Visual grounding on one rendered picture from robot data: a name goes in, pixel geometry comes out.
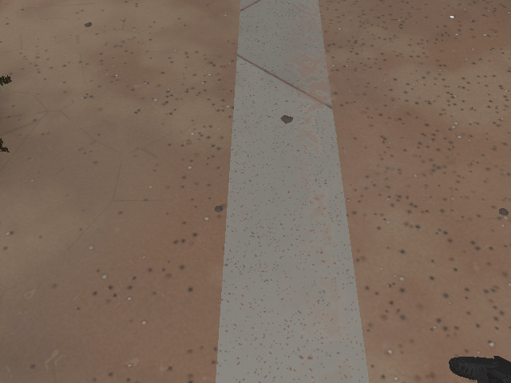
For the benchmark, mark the robot right hand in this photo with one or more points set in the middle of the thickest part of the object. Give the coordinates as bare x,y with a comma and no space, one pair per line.
482,369

